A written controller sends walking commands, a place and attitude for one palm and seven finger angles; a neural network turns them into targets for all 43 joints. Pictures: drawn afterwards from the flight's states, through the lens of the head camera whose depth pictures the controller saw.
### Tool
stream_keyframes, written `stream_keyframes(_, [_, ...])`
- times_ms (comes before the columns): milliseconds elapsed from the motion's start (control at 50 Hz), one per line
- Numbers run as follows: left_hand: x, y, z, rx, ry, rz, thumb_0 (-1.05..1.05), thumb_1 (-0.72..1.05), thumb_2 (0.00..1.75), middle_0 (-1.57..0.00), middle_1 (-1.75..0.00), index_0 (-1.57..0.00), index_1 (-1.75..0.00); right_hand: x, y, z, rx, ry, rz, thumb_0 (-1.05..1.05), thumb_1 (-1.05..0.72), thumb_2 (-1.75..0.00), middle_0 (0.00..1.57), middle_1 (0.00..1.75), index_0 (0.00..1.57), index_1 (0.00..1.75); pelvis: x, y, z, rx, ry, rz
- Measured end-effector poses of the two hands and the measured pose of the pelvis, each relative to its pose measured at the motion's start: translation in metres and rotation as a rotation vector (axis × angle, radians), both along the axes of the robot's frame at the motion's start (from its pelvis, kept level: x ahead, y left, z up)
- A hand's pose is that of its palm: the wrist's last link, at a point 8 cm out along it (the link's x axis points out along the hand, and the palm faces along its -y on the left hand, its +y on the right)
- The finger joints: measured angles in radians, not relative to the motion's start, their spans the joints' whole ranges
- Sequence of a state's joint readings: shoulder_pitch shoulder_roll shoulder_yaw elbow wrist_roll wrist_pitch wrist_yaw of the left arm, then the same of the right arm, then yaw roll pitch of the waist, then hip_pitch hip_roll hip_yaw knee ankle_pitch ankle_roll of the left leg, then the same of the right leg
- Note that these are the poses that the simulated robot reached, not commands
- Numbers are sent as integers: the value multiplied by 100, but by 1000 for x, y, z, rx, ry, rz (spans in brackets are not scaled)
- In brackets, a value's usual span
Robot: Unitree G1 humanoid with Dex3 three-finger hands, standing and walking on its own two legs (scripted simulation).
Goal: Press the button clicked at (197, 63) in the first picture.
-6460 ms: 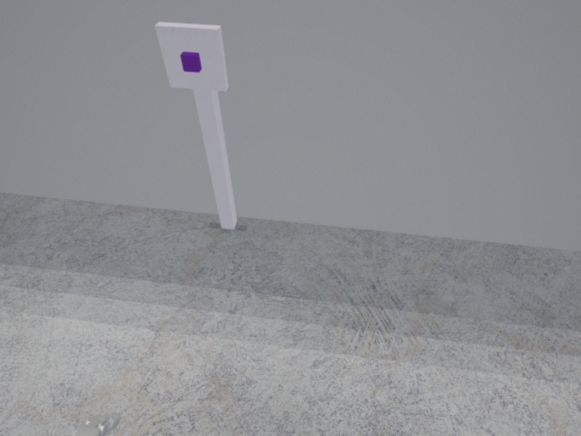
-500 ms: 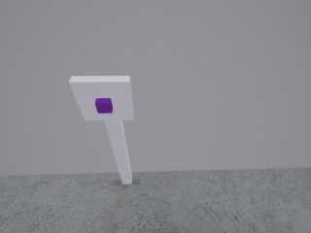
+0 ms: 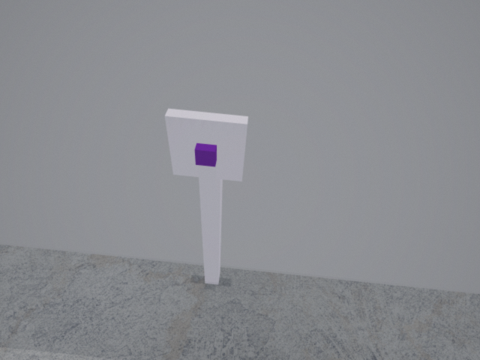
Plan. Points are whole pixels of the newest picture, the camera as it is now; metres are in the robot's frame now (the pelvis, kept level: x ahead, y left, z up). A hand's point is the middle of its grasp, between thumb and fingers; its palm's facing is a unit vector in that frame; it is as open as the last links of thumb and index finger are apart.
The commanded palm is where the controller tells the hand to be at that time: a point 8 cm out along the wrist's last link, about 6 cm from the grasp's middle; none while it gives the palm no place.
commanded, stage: come to a stop and stand still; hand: left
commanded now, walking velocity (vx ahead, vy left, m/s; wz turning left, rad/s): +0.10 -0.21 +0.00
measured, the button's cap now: (206, 154) +0.55 +0.12 +0.02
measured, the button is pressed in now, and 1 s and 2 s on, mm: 0 0 0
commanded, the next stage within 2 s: look again from close up in 0.78 s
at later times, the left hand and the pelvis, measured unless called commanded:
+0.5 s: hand out of the picture +0.02 +0.11 -0.17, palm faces +0.04 -0.97 -0.23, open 7.2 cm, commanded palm none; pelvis +0.01 -0.07 +0.00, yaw +0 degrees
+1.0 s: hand out of the picture -0.02 +0.10 -0.17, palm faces +0.02 -0.98 -0.17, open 7.4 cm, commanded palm none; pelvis -0.01 -0.05 +0.00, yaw -1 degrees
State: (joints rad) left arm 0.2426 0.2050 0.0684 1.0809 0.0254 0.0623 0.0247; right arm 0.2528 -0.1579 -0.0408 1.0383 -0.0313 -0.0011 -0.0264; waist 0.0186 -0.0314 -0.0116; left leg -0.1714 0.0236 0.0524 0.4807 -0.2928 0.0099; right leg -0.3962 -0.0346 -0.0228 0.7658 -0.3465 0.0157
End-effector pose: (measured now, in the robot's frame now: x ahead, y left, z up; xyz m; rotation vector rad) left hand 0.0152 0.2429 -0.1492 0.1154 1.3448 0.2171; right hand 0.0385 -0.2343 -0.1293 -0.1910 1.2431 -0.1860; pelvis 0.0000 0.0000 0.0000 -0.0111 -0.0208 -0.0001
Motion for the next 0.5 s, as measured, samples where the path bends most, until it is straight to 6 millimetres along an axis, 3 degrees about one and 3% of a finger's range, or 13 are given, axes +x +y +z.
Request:
stream_keyframes(100, [-31, 0, 6, -8, 79, 2, 0, 91, 90, -20, -30, -20, -29, -16, 9, 2, 19, 45, -17, 0, -92, -90, 20, 30, 20, 30, 3, -1, 7, 11, 15, -12])
stream_keyframes(180, [-43, -12, 8, -12, 157, -20, 0, 91, 90, -20, -30, -20, -29, -36, 6, -4, 38, 93, -55, 0, -92, -90, 20, 30, 20, 30, 3, -9, 6, 27, 21, -27])
stream_keyframes(340, [-18, -62, 10, 7, 110, -60, 0, 91, 90, -20, -30, -20, -29, -77, -18, -30, 114, 235, -113, 0, -91, -90, 20, 30, 20, 30, 5, -42, -3, 29, 14, -23])
stream_keyframes(500, [-5, -87, 9, 19, 57, -43, 2, 95, 90, -21, -30, -20, -29, -72, -37, -32, 121, 249, -90, 0, -91, -90, 20, 30, 20, 30, 11, -66, -3, 13, 1, 3])
